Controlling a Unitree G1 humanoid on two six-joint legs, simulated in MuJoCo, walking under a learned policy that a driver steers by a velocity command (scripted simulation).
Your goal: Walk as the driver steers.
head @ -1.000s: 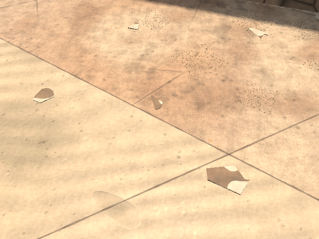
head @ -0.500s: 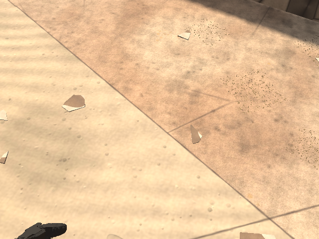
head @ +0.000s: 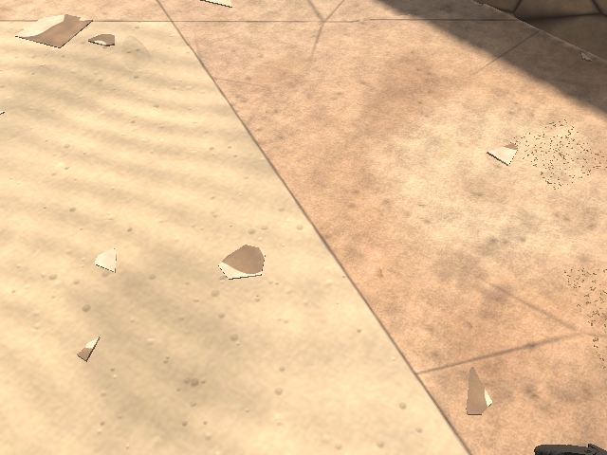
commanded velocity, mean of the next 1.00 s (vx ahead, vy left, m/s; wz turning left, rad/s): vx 0.50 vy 0.00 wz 0.02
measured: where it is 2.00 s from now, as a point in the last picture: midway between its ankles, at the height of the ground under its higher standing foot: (372, 217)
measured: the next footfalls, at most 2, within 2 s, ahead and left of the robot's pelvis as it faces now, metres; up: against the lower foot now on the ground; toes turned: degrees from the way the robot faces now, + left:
left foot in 0.16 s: +0.26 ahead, +0.14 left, +0.00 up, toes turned +1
right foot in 0.66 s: +0.54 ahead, -0.10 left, +0.00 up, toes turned -2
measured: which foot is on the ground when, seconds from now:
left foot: up 0.00-0.14, down 0.16-0.68, up 0.70-1.00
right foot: down 0.00-0.16, up 0.18-0.64, down 0.66-1.00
